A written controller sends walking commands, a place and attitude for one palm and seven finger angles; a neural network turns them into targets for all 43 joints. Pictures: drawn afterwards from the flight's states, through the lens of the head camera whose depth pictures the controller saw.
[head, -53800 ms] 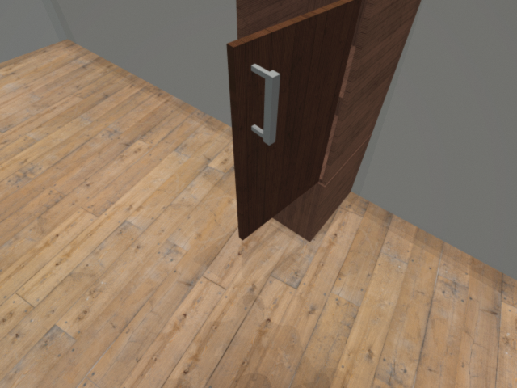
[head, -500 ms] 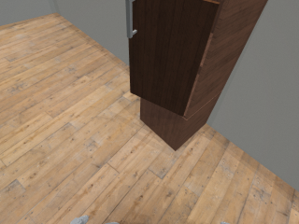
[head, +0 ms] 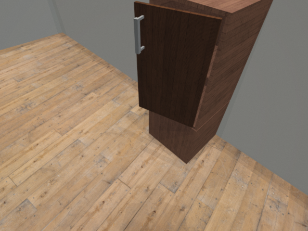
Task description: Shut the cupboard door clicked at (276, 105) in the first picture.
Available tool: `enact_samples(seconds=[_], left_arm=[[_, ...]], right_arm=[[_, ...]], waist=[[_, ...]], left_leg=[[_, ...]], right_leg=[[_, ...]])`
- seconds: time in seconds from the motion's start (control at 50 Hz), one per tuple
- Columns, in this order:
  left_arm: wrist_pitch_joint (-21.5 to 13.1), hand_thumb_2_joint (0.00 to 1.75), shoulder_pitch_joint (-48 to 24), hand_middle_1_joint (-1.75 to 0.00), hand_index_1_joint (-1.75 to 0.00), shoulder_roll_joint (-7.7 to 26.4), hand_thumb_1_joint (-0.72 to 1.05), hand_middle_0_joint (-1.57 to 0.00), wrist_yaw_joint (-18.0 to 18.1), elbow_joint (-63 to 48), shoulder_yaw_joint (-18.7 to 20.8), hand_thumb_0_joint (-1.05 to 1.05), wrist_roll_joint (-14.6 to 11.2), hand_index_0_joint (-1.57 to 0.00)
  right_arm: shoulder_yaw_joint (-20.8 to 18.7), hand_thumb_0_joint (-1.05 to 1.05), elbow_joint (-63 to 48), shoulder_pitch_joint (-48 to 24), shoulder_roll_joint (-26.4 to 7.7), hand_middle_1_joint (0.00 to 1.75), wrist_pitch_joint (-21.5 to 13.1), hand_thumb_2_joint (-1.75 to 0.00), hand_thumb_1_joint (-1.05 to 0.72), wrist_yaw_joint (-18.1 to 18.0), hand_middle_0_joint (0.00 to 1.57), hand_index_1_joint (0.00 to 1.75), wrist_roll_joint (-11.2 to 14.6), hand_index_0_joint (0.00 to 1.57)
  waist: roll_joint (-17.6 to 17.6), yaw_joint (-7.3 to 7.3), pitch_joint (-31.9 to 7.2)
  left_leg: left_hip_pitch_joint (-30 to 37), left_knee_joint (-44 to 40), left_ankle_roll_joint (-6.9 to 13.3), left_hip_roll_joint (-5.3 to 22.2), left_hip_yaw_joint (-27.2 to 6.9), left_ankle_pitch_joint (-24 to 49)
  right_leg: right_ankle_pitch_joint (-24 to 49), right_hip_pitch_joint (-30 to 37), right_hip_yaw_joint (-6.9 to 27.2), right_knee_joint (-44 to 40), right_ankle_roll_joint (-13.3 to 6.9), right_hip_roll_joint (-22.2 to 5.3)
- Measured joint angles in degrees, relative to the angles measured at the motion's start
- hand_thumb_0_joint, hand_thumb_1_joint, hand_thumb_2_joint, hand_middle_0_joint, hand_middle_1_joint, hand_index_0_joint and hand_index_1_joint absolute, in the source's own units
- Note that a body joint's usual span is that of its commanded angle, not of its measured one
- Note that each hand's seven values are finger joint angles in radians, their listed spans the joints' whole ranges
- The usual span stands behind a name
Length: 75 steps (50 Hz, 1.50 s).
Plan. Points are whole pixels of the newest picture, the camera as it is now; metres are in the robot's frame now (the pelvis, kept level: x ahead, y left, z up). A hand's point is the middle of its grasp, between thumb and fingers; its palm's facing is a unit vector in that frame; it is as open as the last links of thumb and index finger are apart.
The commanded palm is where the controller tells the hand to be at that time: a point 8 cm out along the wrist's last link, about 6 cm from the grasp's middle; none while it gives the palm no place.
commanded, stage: let the arm hang, fingers relaxed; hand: left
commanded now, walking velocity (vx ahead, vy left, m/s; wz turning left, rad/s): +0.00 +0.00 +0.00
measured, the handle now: (139, 35) +0.85 +0.11 +0.13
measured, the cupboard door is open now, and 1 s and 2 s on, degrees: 17 17 17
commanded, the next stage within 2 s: look to check the result in 0.32 s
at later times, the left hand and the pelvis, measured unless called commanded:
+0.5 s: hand out of the picture -0.06 +0.15 -0.18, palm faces +0.04 -0.98 -0.17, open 7.4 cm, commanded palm none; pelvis +0.00 +0.00 +0.00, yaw +0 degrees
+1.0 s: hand out of the picture -0.03 +0.13 -0.18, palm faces +0.04 -0.99 -0.16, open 7.4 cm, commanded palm none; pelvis +0.01 -0.02 +0.00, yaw +0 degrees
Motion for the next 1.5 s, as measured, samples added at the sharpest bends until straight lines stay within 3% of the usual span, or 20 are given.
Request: enact_samples(seconds=[0.28,1.12,1.24,1.32,1.36,1.38,1.42,1.5], left_arm=[[-0.5,0.90,-0.5,-0.30,-0.30,-3.2,0.91,-0.20,0.4,0.9,0.0,0.00,0.2,-0.20],[-1.3,0.90,-2.6,-0.30,-0.30,-3.0,0.91,-0.20,1.0,0.0,0.4,0.00,0.0,-0.20],[-0.4,0.90,-3.9,-0.30,-0.30,-2.4,0.91,-0.20,1.0,-2.5,2.0,0.00,0.3,-0.20],[0.1,0.90,-4.6,-0.30,-0.30,-1.3,0.91,-0.20,1.0,-4.5,2.9,0.00,0.9,-0.20],[0.5,0.90,-5.3,-0.30,-0.30,-0.2,0.91,-0.20,0.9,-5.3,3.4,0.00,0.8,-0.20],[0.9,0.90,-5.9,-0.30,-0.30,0.3,0.91,-0.20,0.9,-5.9,3.6,0.00,0.6,-0.20],[1.9,0.90,-7.7,-0.30,-0.30,1.1,0.91,-0.20,0.8,-7.0,3.8,0.00,0.4,-0.20],[2.2,0.90,-11.5,-0.30,-0.30,2.5,0.91,-0.20,0.2,-9.9,4.3,0.00,0.7,-0.20]], right_arm=[[-0.2,0.00,1.1,1.4,2.5,0.29,-0.4,-0.90,-0.90,-0.5,0.20,0.30,0.0,0.20],[-0.3,0.00,0.8,-1.4,1.7,0.29,-0.7,-0.90,-0.91,-0.7,0.20,0.30,0.1,0.20],[-1.2,0.00,-0.8,-1.7,1.0,0.29,0.4,-0.90,-0.91,-0.1,0.20,0.30,-0.1,0.20],[-2.1,0.00,-2.5,-1.7,0.0,0.29,1.5,-0.90,-0.91,0.5,0.20,0.30,-0.3,0.20],[-2.4,0.00,-3.6,-2.2,-0.1,0.29,1.5,-0.90,-0.91,0.8,0.20,0.30,-0.5,0.20],[-2.4,0.00,-4.4,-2.7,-0.3,0.29,1.2,-0.90,-0.91,0.8,0.20,0.30,-0.7,0.20],[-2.4,0.00,-5.8,-3.8,-0.8,0.29,0.4,-0.90,-0.91,0.5,0.20,0.30,-0.7,0.20],[-2.5,0.00,-8.0,-5.1,-2.1,0.29,0.2,-0.90,-0.90,0.3,0.20,0.30,-1.0,0.20]], waist=[[-0.3,-0.40,-0.6],[-0.1,-0.42,1.0],[0.2,-0.70,2.2],[0.1,-1.08,3.4],[-1.9,-0.87,3.9],[-2.2,-0.77,4.2],[-2.1,-0.99,4.7],[-0.7,-1.35,4.3]], left_leg=[[-0.1,-1.1,0.3,-0.5,0.5,0.9],[-0.6,1.7,-1.8,1.5,-1.1,-2.0],[-4.7,8.8,-1.5,0.8,-3.3,-4.9],[-7.3,16.2,-1.1,1.0,-1.6,-8.8],[-7.6,17.2,0.7,-0.6,-1.0,-10.2],[-8.1,17.3,1.8,-1.1,-0.9,-9.9],[-8.6,16.0,2.2,-1.8,-1.4,-8.6],[-8.6,9.5,2.0,-3.2,-3.7,-3.7]], right_leg=[[0.0,-1.1,0.5,0.8,0.2,-0.6],[-1.5,0.5,-0.7,-0.2,-1.6,1.7],[-5.0,-1.4,-3.3,5.3,-1.5,1.0],[-8.8,-1.6,-6.3,10.4,-0.8,0.0],[-10.9,-3.3,-6.6,15.3,-0.2,-2.3],[-12.5,-5.7,-5.6,20.0,0.1,-2.6],[-15.6,-11.4,-1.7,30.6,-0.2,-1.4],[-10.1,-19.7,2.9,39.4,0.2,0.0]])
